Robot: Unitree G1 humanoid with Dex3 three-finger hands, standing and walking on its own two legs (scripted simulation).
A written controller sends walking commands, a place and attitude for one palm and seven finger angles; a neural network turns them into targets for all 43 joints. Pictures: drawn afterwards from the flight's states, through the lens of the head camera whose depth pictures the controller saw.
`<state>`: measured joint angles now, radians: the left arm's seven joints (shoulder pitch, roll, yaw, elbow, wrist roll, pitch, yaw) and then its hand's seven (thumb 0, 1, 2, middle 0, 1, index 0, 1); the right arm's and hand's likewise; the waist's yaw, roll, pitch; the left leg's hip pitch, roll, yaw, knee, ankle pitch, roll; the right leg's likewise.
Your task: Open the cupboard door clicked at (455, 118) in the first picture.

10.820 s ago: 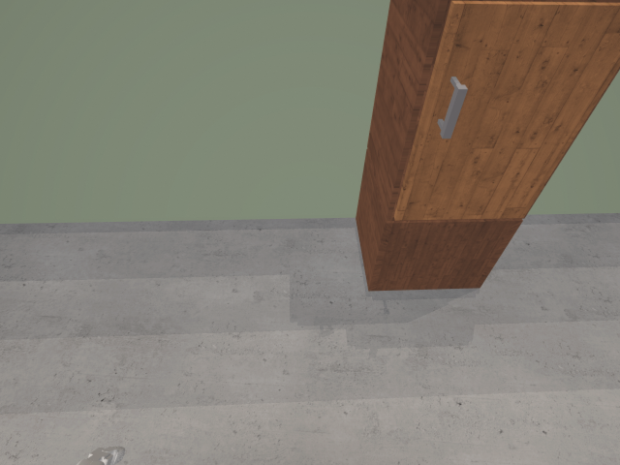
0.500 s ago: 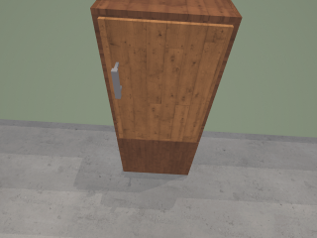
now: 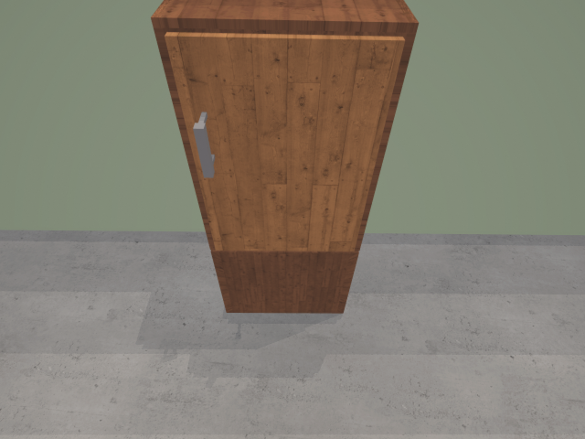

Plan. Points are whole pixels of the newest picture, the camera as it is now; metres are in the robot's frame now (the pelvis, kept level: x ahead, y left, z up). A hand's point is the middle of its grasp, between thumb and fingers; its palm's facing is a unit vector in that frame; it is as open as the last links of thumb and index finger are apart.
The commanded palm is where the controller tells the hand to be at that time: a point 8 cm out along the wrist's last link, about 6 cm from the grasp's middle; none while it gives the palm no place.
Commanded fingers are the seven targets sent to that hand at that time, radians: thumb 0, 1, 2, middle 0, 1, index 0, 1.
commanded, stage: come to a stop and stand still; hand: left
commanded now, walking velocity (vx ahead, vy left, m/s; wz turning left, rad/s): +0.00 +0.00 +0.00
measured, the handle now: (206, 145) +0.64 +0.21 +0.04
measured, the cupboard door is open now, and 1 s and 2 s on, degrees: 0 0 0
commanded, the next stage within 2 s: look again from close up in 0.04 s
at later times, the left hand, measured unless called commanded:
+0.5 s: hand out of the picture +0.02 +0.21 -0.18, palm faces +0.03 -0.97 -0.23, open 7.4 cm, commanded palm none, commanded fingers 0.00 0.90 0.90 -0.20 -0.30 -0.20 -0.30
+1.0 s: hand out of the picture +0.04 +0.19 -0.18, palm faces +0.01 -0.98 -0.19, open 7.4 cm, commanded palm none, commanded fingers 0.00 0.90 0.90 -0.20 -0.30 -0.20 -0.30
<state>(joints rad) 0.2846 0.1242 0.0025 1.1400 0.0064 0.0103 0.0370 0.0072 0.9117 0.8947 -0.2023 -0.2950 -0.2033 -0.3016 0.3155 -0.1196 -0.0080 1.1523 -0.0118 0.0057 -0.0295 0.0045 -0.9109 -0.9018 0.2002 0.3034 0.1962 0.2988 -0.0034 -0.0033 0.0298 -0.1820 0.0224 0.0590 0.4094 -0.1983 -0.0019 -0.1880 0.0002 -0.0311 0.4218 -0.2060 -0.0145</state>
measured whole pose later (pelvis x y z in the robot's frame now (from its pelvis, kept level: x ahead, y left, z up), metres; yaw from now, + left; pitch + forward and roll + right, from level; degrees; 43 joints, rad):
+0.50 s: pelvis +0.01 +0.03 -0.01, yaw +0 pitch -1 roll +0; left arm 0.30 0.15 0.00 1.07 0.02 -0.01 0.04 0.00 0.90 0.89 -0.20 -0.29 -0.20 -0.30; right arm 0.31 -0.17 0.00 1.06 -0.02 -0.02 -0.02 0.02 -0.93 -0.90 0.20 0.30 0.20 0.30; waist 0.00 0.03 -0.01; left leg -0.24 -0.02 0.08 0.50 -0.26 0.05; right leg -0.25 -0.05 -0.01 0.53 -0.27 0.03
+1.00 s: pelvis +0.05 +0.01 -0.01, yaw -1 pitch +0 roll +1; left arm 0.34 0.16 0.01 1.08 0.03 -0.01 0.01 0.00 0.90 0.89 -0.20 -0.29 -0.20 -0.30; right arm 0.30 -0.16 -0.01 1.08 -0.03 -0.02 -0.01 0.01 -0.91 -0.90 0.20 0.30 0.20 0.30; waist 0.00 0.00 0.00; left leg -0.20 0.01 0.08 0.54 -0.35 0.02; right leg -0.23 -0.02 -0.01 0.58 -0.36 0.00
